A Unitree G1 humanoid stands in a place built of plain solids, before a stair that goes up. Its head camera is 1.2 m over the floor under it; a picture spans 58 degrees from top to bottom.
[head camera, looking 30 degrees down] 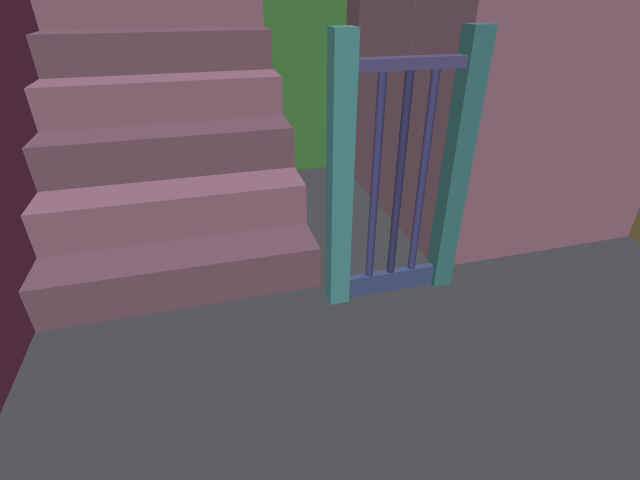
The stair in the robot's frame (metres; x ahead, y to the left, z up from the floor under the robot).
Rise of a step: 0.20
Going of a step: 0.25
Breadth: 1.20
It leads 15 degrees to the left of straight ahead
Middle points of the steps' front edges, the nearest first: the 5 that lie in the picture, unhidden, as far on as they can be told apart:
1.49 0.57 0.20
1.73 0.64 0.41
1.97 0.71 0.61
2.22 0.77 0.81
2.46 0.84 1.02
